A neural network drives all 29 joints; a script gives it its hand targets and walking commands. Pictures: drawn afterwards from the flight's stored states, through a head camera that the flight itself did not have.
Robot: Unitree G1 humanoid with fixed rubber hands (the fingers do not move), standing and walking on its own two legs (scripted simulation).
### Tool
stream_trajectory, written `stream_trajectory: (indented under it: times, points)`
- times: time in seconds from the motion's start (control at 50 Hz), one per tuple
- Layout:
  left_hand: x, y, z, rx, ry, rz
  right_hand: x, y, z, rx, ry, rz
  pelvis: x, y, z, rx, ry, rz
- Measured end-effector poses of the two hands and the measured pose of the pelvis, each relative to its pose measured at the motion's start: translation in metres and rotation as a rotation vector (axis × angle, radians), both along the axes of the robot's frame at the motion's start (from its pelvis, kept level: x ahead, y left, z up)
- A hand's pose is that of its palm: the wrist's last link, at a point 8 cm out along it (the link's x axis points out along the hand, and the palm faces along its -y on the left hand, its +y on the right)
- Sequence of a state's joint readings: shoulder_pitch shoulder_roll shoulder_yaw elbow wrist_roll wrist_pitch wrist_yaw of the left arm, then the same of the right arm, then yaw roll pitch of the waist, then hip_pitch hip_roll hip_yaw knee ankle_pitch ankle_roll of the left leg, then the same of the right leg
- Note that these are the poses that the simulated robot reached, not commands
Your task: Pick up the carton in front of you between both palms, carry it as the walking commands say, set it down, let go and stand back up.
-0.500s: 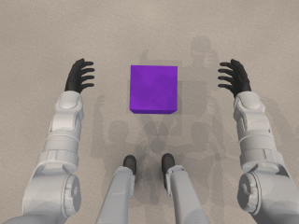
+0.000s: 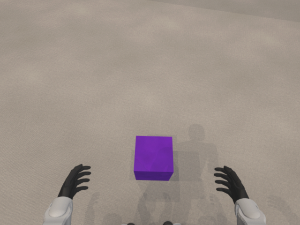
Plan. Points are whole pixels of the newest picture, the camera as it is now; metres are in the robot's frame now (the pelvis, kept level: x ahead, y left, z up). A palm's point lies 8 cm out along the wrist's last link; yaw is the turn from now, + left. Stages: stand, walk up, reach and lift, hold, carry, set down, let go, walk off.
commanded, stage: let go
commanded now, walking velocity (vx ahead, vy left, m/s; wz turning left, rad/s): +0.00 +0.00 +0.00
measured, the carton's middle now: (153, 159) +0.47 -0.02 -0.64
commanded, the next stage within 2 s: stand in 0.54 s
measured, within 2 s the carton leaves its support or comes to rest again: neither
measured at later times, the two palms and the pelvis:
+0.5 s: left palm (59, 209) +0.17 +0.23 -0.06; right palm (244, 209) +0.17 -0.23 -0.06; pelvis +0.01 +0.00 +0.01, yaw +0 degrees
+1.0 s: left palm (39, 217) +0.16 +0.29 -0.08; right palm (263, 213) +0.16 -0.29 -0.08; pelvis +0.03 +0.00 +0.00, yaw +0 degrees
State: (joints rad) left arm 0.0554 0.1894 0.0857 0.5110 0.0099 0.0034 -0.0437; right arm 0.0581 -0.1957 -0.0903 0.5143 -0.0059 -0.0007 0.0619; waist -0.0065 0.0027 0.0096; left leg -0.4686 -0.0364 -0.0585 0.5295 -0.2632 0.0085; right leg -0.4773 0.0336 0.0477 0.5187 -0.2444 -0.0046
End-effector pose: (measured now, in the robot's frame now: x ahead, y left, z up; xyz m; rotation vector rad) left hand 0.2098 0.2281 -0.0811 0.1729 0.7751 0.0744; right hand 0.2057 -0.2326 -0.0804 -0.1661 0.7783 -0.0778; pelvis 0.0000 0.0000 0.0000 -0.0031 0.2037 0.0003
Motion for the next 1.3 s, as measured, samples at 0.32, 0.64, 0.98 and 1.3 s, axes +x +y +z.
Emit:
stream_trajectory:
  times: [0.32, 0.64, 0.98, 1.3]
  points:
    - [-0.037, 0.006, 0.024, -0.003, 0.015, -0.008, -0.033, 0.002, 0.023, 0.0, 0.015, 0.016, 0.012, 0.002, 0.008, -0.003, -0.272, 0.0]
    - [-0.044, 0.026, 0.012, 0.104, 0.063, 0.021, -0.038, -0.021, 0.012, -0.106, 0.06, -0.005, 0.014, -0.001, 0.004, -0.003, -0.237, 0.0]
    - [-0.054, 0.059, -0.001, 0.193, 0.167, 0.056, -0.042, -0.055, 0.002, -0.203, 0.141, -0.028, 0.029, -0.001, 0.004, -0.004, -0.202, 0.002]
    - [-0.067, 0.063, -0.005, 0.195, 0.213, 0.067, -0.057, -0.061, -0.002, -0.215, 0.193, -0.039, 0.026, -0.002, 0.008, -0.001, -0.222, 0.004]
